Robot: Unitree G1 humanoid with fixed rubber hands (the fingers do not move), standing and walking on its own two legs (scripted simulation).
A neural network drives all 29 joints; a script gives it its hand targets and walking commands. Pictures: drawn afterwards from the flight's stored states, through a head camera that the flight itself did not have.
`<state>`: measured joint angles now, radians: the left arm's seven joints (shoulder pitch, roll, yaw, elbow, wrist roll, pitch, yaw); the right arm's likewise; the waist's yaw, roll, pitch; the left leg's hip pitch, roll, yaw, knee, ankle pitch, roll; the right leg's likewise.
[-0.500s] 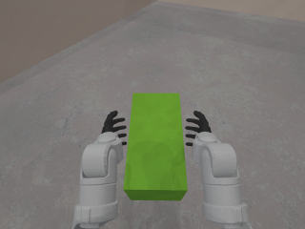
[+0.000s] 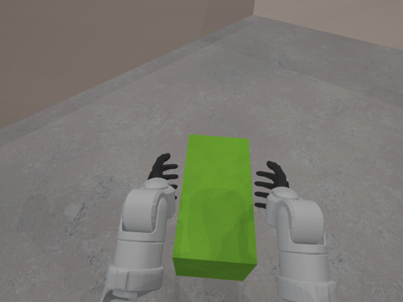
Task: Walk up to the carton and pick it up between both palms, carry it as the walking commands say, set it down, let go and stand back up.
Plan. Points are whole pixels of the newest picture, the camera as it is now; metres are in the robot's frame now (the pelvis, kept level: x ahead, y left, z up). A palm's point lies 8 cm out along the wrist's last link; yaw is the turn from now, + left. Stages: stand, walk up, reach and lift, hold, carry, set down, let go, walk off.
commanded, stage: carry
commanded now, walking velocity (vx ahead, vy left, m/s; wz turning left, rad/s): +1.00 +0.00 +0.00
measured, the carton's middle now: (214, 203) +0.35 +0.01 -0.01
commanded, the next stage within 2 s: none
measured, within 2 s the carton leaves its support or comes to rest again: neither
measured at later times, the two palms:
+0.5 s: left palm (195, 66) +0.82 +0.08 +0.09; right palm (261, 72) +0.78 -0.14 +0.09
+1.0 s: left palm (211, 18) +1.26 +0.04 +0.11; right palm (259, 21) +1.26 -0.19 +0.10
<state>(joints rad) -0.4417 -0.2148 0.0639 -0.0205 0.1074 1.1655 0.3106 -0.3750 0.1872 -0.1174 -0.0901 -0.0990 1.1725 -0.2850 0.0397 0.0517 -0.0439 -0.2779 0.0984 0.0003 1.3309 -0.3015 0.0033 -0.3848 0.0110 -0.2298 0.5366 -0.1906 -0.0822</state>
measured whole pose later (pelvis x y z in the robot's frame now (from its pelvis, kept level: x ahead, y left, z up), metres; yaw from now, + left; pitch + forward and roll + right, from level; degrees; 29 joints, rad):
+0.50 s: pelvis +0.49 +0.02 +0.02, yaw -9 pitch +3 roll +0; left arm -0.41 -0.20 0.11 -0.07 0.11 1.14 0.29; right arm -0.43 0.21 -0.08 -0.06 -0.09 1.16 -0.29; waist -0.03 0.00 0.02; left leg -0.34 0.03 0.25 0.38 -0.10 0.08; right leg -0.41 -0.03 -0.02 1.27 -0.28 -0.03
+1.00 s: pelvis +0.95 -0.07 +0.02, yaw -2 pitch +3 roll -1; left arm -0.41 -0.20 0.08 -0.04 0.08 1.16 0.29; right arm -0.37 0.19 -0.08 -0.09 -0.08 1.17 -0.28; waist 0.05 0.04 -0.03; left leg -0.53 0.10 0.03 1.15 -0.20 -0.02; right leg -0.19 0.00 -0.18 0.36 -0.23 -0.05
